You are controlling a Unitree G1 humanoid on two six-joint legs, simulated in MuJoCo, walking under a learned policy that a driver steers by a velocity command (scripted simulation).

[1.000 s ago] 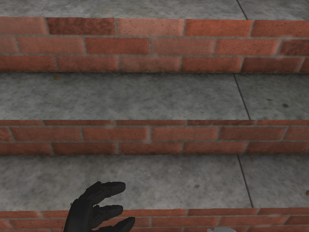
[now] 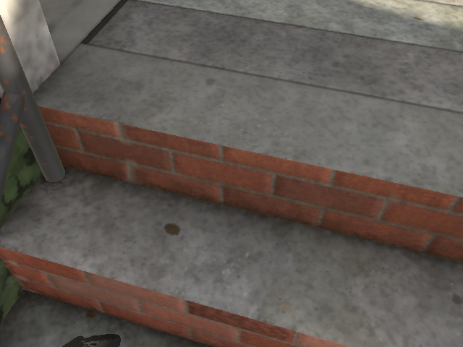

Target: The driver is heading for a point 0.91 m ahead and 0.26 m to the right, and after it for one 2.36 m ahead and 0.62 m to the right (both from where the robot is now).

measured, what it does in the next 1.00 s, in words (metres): climbs, turning right: right foot 0.18 m higher, then left foot 0.21 m higher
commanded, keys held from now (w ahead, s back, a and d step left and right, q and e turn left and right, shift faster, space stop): w+e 0.86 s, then w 0.14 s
